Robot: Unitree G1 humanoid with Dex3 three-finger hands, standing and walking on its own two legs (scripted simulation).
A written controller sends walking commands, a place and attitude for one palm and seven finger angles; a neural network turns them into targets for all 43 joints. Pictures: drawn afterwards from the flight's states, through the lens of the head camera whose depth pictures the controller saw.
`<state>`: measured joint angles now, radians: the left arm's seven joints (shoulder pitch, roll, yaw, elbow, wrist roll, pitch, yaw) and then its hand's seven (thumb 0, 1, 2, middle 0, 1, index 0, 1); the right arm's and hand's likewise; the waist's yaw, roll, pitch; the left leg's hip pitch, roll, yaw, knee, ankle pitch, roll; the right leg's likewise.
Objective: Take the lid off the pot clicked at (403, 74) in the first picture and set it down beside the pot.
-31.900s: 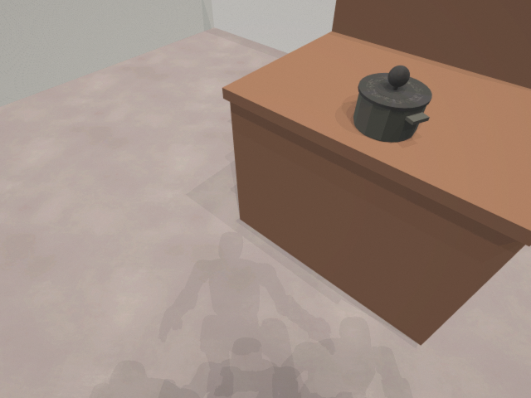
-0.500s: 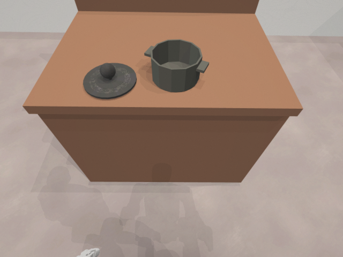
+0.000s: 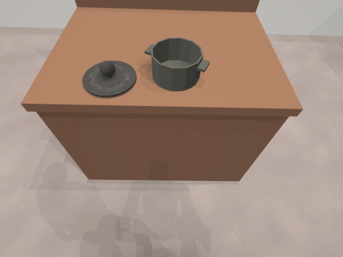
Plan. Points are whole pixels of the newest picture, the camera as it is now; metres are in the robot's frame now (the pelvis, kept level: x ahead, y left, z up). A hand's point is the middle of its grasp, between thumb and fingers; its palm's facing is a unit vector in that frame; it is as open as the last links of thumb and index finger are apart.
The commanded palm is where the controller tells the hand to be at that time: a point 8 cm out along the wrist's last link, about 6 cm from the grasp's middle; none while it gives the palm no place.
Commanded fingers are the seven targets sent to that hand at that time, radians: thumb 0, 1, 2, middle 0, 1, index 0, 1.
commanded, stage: let the arm hang, fingers relaxed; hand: left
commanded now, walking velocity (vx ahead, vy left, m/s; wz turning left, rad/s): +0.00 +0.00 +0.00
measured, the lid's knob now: (107, 68) +0.68 +0.25 +0.00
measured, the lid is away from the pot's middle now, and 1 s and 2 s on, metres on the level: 0.24 0.24 0.24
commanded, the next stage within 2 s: look to check the result in 0.76 s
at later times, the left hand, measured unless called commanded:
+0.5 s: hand out of the picture +0.04 +0.18 -0.17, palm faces +0.01 -0.98 -0.21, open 7.3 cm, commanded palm none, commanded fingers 0.00 0.90 0.90 -0.20 -0.30 -0.20 -0.30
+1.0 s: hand out of the picture +0.02 +0.18 -0.17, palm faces +0.01 -0.98 -0.21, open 7.3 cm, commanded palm none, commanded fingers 0.00 0.90 0.90 -0.20 -0.30 -0.20 -0.30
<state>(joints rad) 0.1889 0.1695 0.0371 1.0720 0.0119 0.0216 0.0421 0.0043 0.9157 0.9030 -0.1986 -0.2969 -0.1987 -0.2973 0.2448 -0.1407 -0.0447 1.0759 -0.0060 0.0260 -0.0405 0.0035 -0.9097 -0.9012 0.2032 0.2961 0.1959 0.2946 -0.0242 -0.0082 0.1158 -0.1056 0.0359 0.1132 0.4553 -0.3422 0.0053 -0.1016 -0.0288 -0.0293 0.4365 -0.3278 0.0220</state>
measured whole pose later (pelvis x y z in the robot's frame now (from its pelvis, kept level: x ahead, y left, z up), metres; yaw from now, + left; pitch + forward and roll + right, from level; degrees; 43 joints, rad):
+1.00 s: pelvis -0.02 +0.00 +0.00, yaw +0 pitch +0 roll +0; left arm 0.16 0.17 0.04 1.11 0.01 0.01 0.04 0.00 0.92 0.90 -0.20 -0.30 -0.20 -0.30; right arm 0.24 -0.14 -0.04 1.10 -0.01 0.02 -0.04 0.00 -0.91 -0.90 0.20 0.30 0.20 0.29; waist -0.03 0.00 0.11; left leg -0.11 0.03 0.11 0.41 -0.28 0.01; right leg -0.11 -0.03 -0.03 0.39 -0.27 0.02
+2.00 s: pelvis -0.03 +0.00 +0.01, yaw +0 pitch +0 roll +0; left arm 0.15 0.17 0.03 1.12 0.01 0.01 0.04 0.00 0.92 0.90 -0.20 -0.30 -0.20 -0.30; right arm 0.22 -0.15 -0.03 1.11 -0.01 0.02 -0.04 0.00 -0.91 -0.90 0.20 0.30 0.20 0.29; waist -0.03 0.00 0.10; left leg -0.14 0.03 0.11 0.39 -0.25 0.01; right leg -0.13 -0.03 -0.04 0.38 -0.24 0.02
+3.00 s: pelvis -0.03 +0.00 +0.01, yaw +1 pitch +0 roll +0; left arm 0.15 0.17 0.03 1.12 0.01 0.01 0.04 0.00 0.92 0.90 -0.20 -0.30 -0.20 -0.30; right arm 0.22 -0.15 -0.03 1.11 -0.01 0.02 -0.04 0.00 -0.91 -0.90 0.20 0.30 0.20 0.29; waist -0.03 0.00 0.10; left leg -0.13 0.03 0.10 0.39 -0.25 0.00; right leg -0.13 -0.03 -0.04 0.37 -0.24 0.02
